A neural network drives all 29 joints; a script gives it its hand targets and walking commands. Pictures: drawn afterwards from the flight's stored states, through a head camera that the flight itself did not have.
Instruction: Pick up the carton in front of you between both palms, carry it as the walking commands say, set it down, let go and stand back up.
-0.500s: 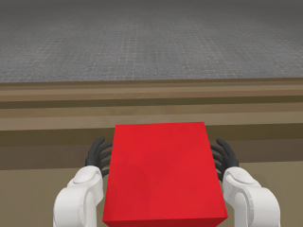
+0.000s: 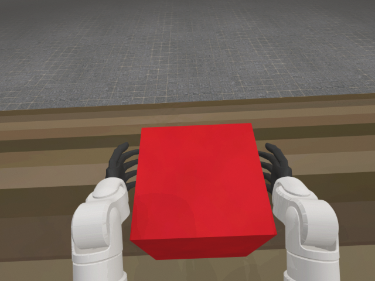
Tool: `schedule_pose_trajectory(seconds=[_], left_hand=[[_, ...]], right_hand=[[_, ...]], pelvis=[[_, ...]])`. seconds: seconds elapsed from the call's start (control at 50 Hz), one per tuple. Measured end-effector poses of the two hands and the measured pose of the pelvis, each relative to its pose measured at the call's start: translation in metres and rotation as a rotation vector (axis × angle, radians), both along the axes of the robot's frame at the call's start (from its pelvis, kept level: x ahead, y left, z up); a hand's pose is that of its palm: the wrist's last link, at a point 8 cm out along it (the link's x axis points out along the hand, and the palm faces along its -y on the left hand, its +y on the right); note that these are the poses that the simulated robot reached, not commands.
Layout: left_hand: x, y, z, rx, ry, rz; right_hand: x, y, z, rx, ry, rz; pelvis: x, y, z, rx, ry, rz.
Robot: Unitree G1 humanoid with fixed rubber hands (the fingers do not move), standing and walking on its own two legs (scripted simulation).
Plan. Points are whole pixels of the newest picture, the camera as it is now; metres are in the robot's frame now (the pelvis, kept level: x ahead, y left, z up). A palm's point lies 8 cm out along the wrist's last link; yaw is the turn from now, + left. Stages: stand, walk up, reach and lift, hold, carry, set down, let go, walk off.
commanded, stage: carry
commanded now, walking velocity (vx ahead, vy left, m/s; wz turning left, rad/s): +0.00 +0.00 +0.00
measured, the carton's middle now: (198, 198) +0.30 +0.00 +0.04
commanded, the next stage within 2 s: none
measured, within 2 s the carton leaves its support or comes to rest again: neither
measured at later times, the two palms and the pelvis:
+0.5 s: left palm (139, 116) +0.47 +0.14 +0.13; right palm (264, 116) +0.46 -0.16 +0.13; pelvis +0.12 -0.01 +0.02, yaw +0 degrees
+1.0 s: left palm (129, 117) +0.45 +0.16 +0.15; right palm (262, 116) +0.44 -0.14 +0.14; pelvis +0.12 +0.00 +0.02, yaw +0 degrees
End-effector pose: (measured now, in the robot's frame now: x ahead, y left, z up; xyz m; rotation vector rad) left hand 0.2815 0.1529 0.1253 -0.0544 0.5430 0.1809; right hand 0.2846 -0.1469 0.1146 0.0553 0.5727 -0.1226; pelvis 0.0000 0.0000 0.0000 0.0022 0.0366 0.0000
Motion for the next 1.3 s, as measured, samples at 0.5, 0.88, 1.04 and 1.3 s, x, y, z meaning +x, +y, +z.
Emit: schedule_pose_trajectory(seconds=[0.5,0.88,1.04,1.3], left_hand=[[0.187,-0.01,0.004,-0.045,0.063,-0.002],[0.172,0.002,0.012,-0.037,0.079,-0.005],[0.163,0.005,0.023,-0.026,0.075,-0.007],[0.153,0.004,0.024,-0.023,0.092,-0.008]], right_hand=[[0.18,-0.011,0.011,0.014,0.065,-0.052],[0.166,0.002,0.02,-0.004,0.08,-0.04],[0.158,0.004,0.03,-0.01,0.076,-0.03],[0.149,0.004,0.03,-0.012,0.093,-0.029]], pelvis=[[0.123,-0.005,0.018,-0.001,0.046,-0.003],[0.124,0.004,0.018,-0.007,0.007,0.0],[0.117,0.005,0.022,-0.005,-0.002,0.002],[0.107,0.004,0.023,-0.002,-0.005,0.003]])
